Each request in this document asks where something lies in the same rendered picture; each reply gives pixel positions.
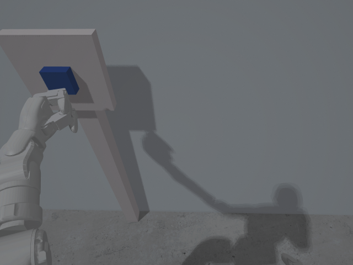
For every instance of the button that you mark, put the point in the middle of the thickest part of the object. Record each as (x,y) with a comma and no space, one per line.
(59,77)

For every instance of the robot right hand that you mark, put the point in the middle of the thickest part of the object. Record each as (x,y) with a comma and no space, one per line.
(289,260)

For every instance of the robot left hand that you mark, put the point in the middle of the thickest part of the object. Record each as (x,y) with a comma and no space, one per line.
(36,114)

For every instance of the left robot forearm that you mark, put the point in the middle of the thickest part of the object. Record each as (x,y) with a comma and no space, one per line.
(20,182)

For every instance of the panel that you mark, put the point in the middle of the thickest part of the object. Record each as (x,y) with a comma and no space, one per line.
(29,50)

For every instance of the left robot upper arm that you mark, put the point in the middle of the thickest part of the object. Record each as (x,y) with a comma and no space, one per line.
(28,247)

